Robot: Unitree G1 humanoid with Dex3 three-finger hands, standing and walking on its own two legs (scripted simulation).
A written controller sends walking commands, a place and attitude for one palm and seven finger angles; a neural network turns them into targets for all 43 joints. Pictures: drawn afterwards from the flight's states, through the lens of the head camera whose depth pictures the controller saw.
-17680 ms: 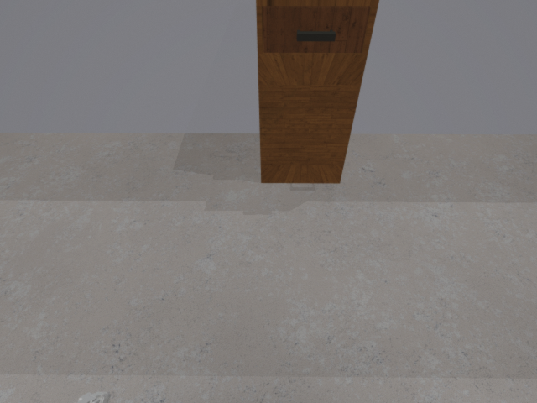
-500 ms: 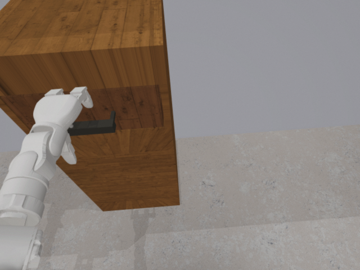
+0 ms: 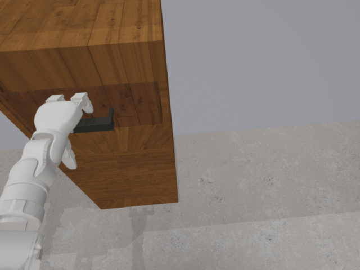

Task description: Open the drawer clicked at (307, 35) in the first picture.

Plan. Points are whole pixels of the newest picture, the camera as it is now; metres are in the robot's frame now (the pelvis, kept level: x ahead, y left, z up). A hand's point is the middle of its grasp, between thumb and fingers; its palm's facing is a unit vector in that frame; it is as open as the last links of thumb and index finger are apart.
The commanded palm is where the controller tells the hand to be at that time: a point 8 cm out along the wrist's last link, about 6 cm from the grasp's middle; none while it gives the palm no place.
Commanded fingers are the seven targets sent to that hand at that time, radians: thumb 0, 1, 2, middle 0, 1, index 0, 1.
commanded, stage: lower the fingers behind the handle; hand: left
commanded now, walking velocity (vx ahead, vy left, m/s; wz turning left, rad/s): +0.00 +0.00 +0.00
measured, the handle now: (87, 119) +0.47 +0.28 +0.03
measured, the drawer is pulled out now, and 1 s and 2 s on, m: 0.00 0.00 0.00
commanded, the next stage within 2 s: close the thumb around the handle in 1.26 s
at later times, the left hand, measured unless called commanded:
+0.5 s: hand (80, 135) +0.41 +0.28 +0.03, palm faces -0.06 -0.03 -1.00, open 13.9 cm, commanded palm +0.40 +0.29 +0.09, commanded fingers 0.00 -0.50 0.30 -0.30 -1.20 -0.30 -1.20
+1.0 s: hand (80, 140) +0.41 +0.29 +0.01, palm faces -0.05 -0.02 -1.00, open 13.9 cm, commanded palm +0.39 +0.28 +0.07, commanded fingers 0.00 -0.50 0.30 -0.30 -1.20 -0.30 -1.20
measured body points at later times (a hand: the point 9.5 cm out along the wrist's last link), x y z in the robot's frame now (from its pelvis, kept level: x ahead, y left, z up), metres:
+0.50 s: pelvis +0.00 +0.00 -0.01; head +0.07 -0.01 +0.44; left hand +0.41 +0.28 +0.09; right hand +0.06 -0.27 -0.14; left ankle -0.03 +0.09 -0.73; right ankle +0.00 -0.11 -0.73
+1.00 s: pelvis -0.01 +0.00 -0.01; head +0.07 -0.01 +0.43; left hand +0.41 +0.28 +0.07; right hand +0.06 -0.27 -0.15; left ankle -0.03 +0.09 -0.73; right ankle +0.00 -0.11 -0.73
